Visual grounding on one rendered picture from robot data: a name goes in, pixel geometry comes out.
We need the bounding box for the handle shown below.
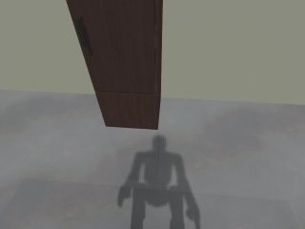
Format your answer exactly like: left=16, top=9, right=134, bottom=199
left=74, top=15, right=90, bottom=48

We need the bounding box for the cupboard door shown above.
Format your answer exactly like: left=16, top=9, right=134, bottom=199
left=69, top=0, right=155, bottom=94

